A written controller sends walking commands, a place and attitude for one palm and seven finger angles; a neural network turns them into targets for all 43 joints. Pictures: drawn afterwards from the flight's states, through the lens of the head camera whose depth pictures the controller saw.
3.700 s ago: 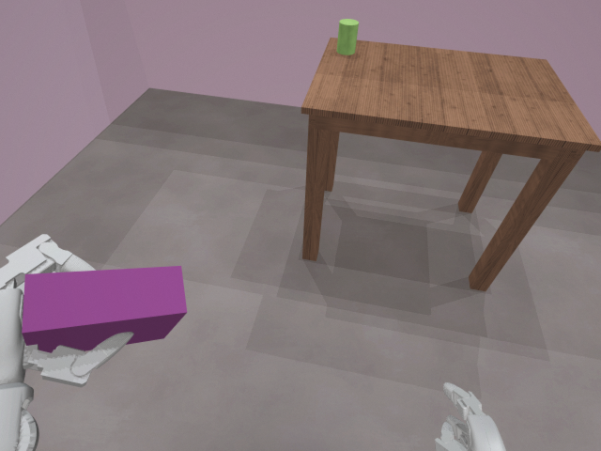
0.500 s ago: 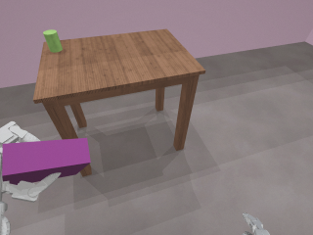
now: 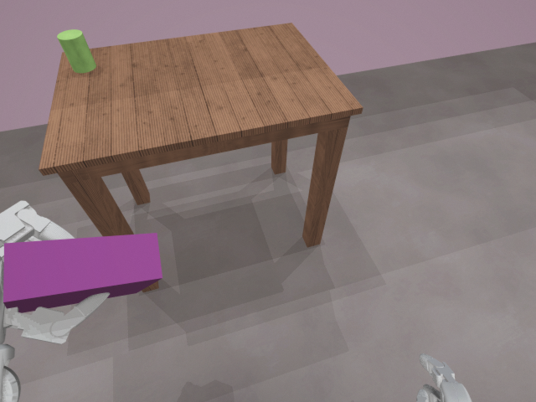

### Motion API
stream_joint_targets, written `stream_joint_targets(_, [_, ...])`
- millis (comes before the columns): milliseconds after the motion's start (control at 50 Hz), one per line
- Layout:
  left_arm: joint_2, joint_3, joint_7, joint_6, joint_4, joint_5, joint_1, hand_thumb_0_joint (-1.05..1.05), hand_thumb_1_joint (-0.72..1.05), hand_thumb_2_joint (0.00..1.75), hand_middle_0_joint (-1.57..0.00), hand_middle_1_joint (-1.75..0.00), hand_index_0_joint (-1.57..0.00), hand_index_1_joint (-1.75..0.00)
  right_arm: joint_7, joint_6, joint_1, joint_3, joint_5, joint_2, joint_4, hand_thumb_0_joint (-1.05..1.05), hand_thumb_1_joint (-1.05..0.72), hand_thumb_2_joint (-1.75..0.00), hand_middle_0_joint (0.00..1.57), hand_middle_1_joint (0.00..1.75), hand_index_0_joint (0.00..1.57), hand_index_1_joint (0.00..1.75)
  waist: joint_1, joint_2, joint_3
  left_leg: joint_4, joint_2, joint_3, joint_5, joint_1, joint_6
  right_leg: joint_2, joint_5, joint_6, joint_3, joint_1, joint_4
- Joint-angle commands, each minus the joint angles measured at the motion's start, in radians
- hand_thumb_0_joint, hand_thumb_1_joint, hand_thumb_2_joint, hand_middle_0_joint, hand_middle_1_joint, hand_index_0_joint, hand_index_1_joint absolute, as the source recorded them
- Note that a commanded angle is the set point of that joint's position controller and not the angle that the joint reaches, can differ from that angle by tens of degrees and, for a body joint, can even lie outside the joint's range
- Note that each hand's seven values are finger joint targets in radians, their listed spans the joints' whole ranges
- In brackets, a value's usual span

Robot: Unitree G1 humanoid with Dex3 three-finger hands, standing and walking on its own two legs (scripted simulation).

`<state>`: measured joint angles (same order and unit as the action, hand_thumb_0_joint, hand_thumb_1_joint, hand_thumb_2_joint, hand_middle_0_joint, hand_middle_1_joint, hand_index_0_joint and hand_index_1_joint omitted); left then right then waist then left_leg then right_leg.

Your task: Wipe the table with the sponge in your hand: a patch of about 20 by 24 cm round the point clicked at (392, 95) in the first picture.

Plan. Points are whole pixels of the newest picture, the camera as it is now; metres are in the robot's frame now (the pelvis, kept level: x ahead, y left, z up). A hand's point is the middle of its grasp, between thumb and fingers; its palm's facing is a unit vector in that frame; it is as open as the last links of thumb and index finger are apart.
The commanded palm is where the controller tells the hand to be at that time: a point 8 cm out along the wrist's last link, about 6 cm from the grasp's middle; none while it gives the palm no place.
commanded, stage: take the last steps up to it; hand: left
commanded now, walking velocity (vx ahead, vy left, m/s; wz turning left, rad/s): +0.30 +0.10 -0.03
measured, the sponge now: (106, 270) +0.23 +0.20 +0.15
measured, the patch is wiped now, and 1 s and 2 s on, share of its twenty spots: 0.00 0.00 0.00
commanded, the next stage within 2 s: come to a stop and stand still in 1.22 s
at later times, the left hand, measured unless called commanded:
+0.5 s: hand (110, 186) +0.34 +0.23 +0.16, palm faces +0.39 -0.80 -0.46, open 9.1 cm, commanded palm +0.27 +0.28 +0.18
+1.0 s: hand (131, 120) +0.45 +0.24 +0.18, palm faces +0.36 -0.78 -0.51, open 9.1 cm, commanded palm +0.40 +0.29 +0.18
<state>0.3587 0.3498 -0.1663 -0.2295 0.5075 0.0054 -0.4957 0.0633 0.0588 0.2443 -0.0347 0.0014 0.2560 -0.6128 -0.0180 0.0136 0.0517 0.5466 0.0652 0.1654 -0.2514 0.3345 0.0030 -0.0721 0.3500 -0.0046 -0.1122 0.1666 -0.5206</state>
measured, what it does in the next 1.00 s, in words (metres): walks ahead: left foot, then right foot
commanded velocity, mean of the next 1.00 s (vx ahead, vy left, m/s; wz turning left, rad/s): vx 0.27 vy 0.09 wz -0.01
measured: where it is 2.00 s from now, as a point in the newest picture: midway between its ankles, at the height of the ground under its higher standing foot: (267, 381)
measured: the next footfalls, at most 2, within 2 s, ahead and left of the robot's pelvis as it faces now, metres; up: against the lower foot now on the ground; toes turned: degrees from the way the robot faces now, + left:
left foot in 0.02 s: +0.09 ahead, +0.13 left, +0.00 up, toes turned +10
right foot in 0.34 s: +0.14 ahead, -0.11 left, +0.00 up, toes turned -11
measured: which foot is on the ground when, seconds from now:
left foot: up 0.00-0.00, down 0.02-0.34, up 0.36-0.64, down 0.66-1.00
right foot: down 0.00-0.04, up 0.06-0.32, down 0.34-0.68, up 0.70-0.96, down 0.98-1.00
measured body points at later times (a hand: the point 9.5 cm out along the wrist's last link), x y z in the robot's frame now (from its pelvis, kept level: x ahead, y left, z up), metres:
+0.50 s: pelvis +0.11 +0.00 +0.00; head +0.16 -0.02 +0.44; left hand +0.31 +0.27 +0.19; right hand +0.27 -0.24 -0.12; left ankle +0.10 +0.13 -0.66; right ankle +0.10 -0.10 -0.74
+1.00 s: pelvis +0.23 +0.02 -0.01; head +0.26 +0.00 +0.44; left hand +0.42 +0.28 +0.21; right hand +0.39 -0.18 -0.12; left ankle +0.24 +0.15 -0.74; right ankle +0.25 -0.07 -0.74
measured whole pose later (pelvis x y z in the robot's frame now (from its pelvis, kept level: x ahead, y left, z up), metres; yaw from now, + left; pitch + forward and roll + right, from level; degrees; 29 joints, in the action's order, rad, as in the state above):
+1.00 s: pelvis +0.23 +0.02 -0.01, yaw -2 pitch +1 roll +1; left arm 0.40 0.38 -0.15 -0.22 0.55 0.02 -0.50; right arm 0.05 0.10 0.21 0.04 -0.01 0.13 -0.60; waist -0.02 -0.03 0.06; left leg 0.60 0.11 0.16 -0.31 0.29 -0.03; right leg -0.05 0.31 0.00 -0.17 0.33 -0.61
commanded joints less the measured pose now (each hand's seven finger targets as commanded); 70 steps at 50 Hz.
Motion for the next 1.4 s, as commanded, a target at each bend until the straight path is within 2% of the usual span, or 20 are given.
stream_joint_targets(0, [0.167, 0.104, -0.024, -0.066, 0.234, 0.013, 0.158, 0.00, 0.10, 1.30, -1.20, -1.60, -1.20, -1.60, 0.016, 0.059, -0.082, -0.042, -0.005, 0.091, 0.165, 0.00, -0.90, -0.90, 0.20, 0.30, 0.20, 0.30, 0.040, -0.208, -0.179, -0.167, 0.171, -0.250, 0.148, -0.377, 0.118, -0.025, -0.124, -0.010, 0.040, 0.235, -0.302])
stream_joint_targets(40, [0.204, 0.121, -0.018, -0.077, 0.193, 0.007, 0.135, 0.00, 0.10, 1.30, -1.20, -1.60, -1.20, -1.60, 0.009, 0.065, -0.100, -0.026, 0.000, 0.063, 0.152, 0.00, -0.90, -0.90, 0.20, 0.30, 0.20, 0.30, 0.034, -0.323, -0.168, -0.274, 0.366, -0.557, 0.094, -0.337, 0.258, 0.016, 0.276, 0.008, 0.071, 0.416, -0.631])
stream_joint_targets(160, [0.160, 0.127, -0.007, -0.072, 0.280, 0.019, 0.030, 0.00, 0.10, 1.30, -1.20, -1.60, -1.20, -1.60, -0.006, 0.098, -0.108, -0.023, -0.010, 0.054, 0.128, 0.00, -0.90, -0.90, 0.20, 0.30, 0.20, 0.30, 0.013, -0.246, -0.135, -0.258, 0.237, -0.196, 0.124, -0.160, 0.181, -0.023, 0.066, 0.033, -0.003, 0.293, -0.385])
stream_joint_targets(280, [0.147, 0.118, -0.003, -0.035, 0.115, 0.018, 0.059, 0.00, 0.10, 1.30, -1.20, -1.60, -1.20, -1.60, 0.017, 0.077, -0.114, -0.014, -0.010, 0.052, 0.126, 0.00, -0.90, -0.90, 0.20, 0.30, 0.20, 0.30, 0.012, -0.117, -0.146, -0.032, 0.166, -0.076, -0.030, -0.024, 0.086, 0.024, -0.060, 0.020, -0.062, -0.037, 0.038])
stream_joint_targets(300, [0.160, 0.116, -0.003, -0.035, 0.120, 0.012, 0.092, 0.00, 0.10, 1.30, -1.20, -1.60, -1.20, -1.60, 0.015, 0.069, -0.113, -0.015, -0.013, 0.038, 0.126, 0.00, -0.90, -0.90, 0.20, 0.30, 0.20, 0.30, 0.011, 0.026, -0.148, 0.167, 0.107, -0.034, -0.075, 0.077, 0.061, -0.085, -0.028, -0.033, 0.120, -0.109, 0.124])
stream_joint_targets(320, [0.208, 0.153, -0.009, -0.034, 0.106, 0.009, 0.095, 0.00, 0.10, 1.30, -1.20, -1.60, -1.20, -1.60, 0.011, 0.062, -0.114, -0.007, -0.010, 0.021, 0.137, 0.00, -0.90, -0.90, 0.20, 0.30, 0.20, 0.30, 0.011, 0.263, -0.152, 0.408, -0.015, 0.007, -0.221, 0.299, 0.014, -0.296, -0.098, -0.144, 0.506, -0.219, 0.214])
stream_joint_targets(340, [0.219, 0.172, -0.008, -0.034, 0.098, 0.028, 0.117, 0.00, 0.10, 1.30, -1.20, -1.60, -1.20, -1.60, 0.001, 0.067, -0.135, -0.017, -0.008, 0.045, 0.138, 0.00, -0.90, -0.90, 0.20, 0.30, 0.20, 0.30, -0.009, 0.313, -0.152, 0.598, -0.013, -0.106, -0.278, 0.373, -0.005, -0.392, -0.107, -0.192, 0.650, -0.214, 0.260])
stream_joint_targets(460, [0.177, 0.134, -0.005, -0.080, 0.224, 0.007, 0.073, 0.00, 0.10, 1.30, -1.20, -1.60, -1.20, -1.60, -0.011, 0.031, -0.152, 0.000, 0.001, 0.032, 0.124, 0.00, -0.90, -0.90, 0.20, 0.30, 0.20, 0.30, 0.019, 0.126, -0.123, 0.425, 0.056, -0.122, -0.124, 0.272, -0.027, -0.282, -0.591, -0.139, 0.165, -0.115, 0.156])
stream_joint_targets(600, [0.175, 0.149, -0.035, -0.073, 0.286, 0.012, 0.055, 0.00, 0.10, 1.30, -1.20, -1.60, -1.20, -1.60, 0.009, 0.044, -0.099, -0.029, 0.003, 0.032, 0.167, 0.00, -0.90, -0.90, 0.20, 0.30, 0.20, 0.30, 0.022, 0.062, -0.199, -0.093, -0.036, 0.054, 0.106, -0.152, -0.010, -0.167, -0.404, -0.064, 0.046, -0.040, -0.039])
stream_joint_targets(620, [0.177, 0.149, -0.034, -0.081, 0.280, 0.012, 0.075, 0.00, 0.10, 1.30, -1.20, -1.60, -1.20, -1.60, 0.016, 0.046, -0.083, -0.042, -0.001, 0.053, 0.167, 0.00, -0.90, -0.90, 0.20, 0.30, 0.20, 0.30, 0.038, -0.054, -0.214, -0.118, 0.012, -0.015, 0.123, -0.275, 0.018, -0.132, -0.324, -0.034, 0.024, 0.062, -0.191])
stream_joint_targets(640, [0.168, 0.147, -0.033, -0.088, 0.290, 0.016, 0.089, 0.00, 0.10, 1.30, -1.20, -1.60, -1.20, -1.60, 0.014, 0.045, -0.090, -0.054, -0.006, 0.084, 0.173, 0.00, -0.90, -0.90, 0.20, 0.30, 0.20, 0.30, 0.036, -0.284, -0.242, -0.153, 0.206, -0.282, 0.233, -0.394, 0.107, -0.023, 0.010, 0.016, -0.039, 0.251, -0.420])
stream_joint_targets(680, [0.234, 0.172, -0.018, -0.097, 0.214, 0.019, 0.101, 0.00, 0.10, 1.30, -1.20, -1.60, -1.20, -1.60, 0.010, 0.060, -0.109, -0.040, -0.001, 0.071, 0.164, 0.00, -0.90, -0.90, 0.20, 0.30, 0.20, 0.30, 0.023, -0.321, -0.213, -0.235, 0.381, -0.573, 0.232, -0.322, 0.247, 0.007, 0.300, 0.018, 0.077, 0.424, -0.723])
stream_joint_targets(780, [0.167, 0.130, 0.003, -0.084, 0.328, 0.021, 0.061, 0.00, 0.10, 1.30, -1.20, -1.60, -1.20, -1.60, -0.008, 0.083, -0.117, -0.032, -0.016, 0.056, 0.144, 0.00, -0.90, -0.90, 0.20, 0.30, 0.20, 0.30, 0.012, -0.258, -0.162, -0.230, 0.245, -0.232, 0.169, -0.161, 0.185, -0.037, 0.083, 0.037, 0.026, 0.364, -0.532])
stream_joint_targets(940, [0.160, 0.132, -0.007, -0.029, 0.176, 0.021, 0.073, 0.00, 0.10, 1.30, -1.20, -1.60, -1.20, -1.60, 0.019, 0.074, -0.111, -0.006, -0.011, 0.046, 0.134, 0.00, -0.90, -0.90, 0.20, 0.30, 0.20, 0.30, 0.016, -0.146, -0.161, -0.083, 0.189, -0.118, -0.021, -0.046, 0.084, 0.035, -0.044, 0.032, -0.063, 0.006, 0.029])
stream_joint_targets(1000, [0.214, 0.158, -0.008, -0.011, 0.117, 0.031, 0.128, 0.00, 0.10, 1.30, -1.20, -1.60, -1.20, -1.60, 0.010, 0.063, -0.138, -0.006, -0.011, 0.034, 0.151, 0.00, -0.90, -0.90, 0.20, 0.30, 0.20, 0.30, -0.006, 0.331, -0.133, 0.509, -0.033, -0.063, -0.299, 0.321, -0.014, -0.364, -0.215, -0.164, 0.595, -0.156, 0.248])
stream_joint_targets(1040, [0.206, 0.155, -0.005, -0.031, 0.127, 0.030, 0.119, 0.00, 0.10, 1.30, -1.20, -1.60, -1.20, -1.60, 0.000, 0.054, -0.138, 0.008, -0.008, 0.025, 0.121, 0.00, -0.90, -0.90, 0.20, 0.30, 0.20, 0.30, 0.012, 0.189, -0.119, 0.673, 0.013, -0.177, -0.217, 0.378, -0.034, -0.367, -0.394, -0.191, 0.480, -0.171, 0.203])
stream_joint_targets(1120, [0.184, 0.143, -0.009, -0.063, 0.173, 0.009, 0.051, 0.00, 0.10, 1.30, -1.20, -1.60, -1.20, -1.60, 0.001, 0.027, -0.149, 0.014, 0.003, 0.019, 0.129, 0.00, -0.90, -0.90, 0.20, 0.30, 0.20, 0.30, 0.016, 0.125, -0.152, 0.414, 0.018, -0.098, -0.136, 0.244, -0.034, -0.263, -0.769, -0.128, 0.147, -0.155, 0.121])
stream_joint_targets(1300, [0.188, 0.146, -0.031, -0.057, 0.259, 0.022, 0.052, 0.00, 0.10, 1.30, -1.20, -1.60, -1.20, -1.60, 0.016, 0.020, -0.091, -0.027, -0.004, 0.041, 0.185, 0.00, -0.90, -0.90, 0.20, 0.30, 0.20, 0.30, 0.028, 0.034, -0.207, -0.136, -0.019, 0.002, 0.161, -0.186, -0.004, -0.164, -0.507, -0.049, 0.060, -0.045, -0.088])
stream_joint_targets(1340, [0.189, 0.138, -0.026, -0.067, 0.259, 0.033, 0.084, 0.00, 0.10, 1.30, -1.20, -1.60, -1.20, -1.60, 0.012, 0.022, -0.092, -0.035, -0.014, 0.070, 0.200, 0.00, -0.90, -0.90, 0.20, 0.30, 0.20, 0.30, 0.017, -0.245, -0.227, -0.153, 0.274, -0.355, 0.593, -0.371, 0.143, 0.007, 0.138, 0.026, 0.009, 0.245, -0.345])
stream_joint_targets(1380, [0.203, 0.147, -0.003, -0.064, 0.187, 0.038, 0.072, 0.00, 0.10, 1.30, -1.20, -1.60, -1.20, -1.60, 0.010, 0.035, -0.103, -0.026, 0.004, 0.064, 0.188, 0.00, -0.90, -0.90, 0.20, 0.30, 0.20, 0.30, 0.009, -0.289, -0.174, -0.220, 0.349, -0.464, 0.529, -0.273, 0.204, 0.012, 0.259, 0.029, 0.097, 0.294, -0.472])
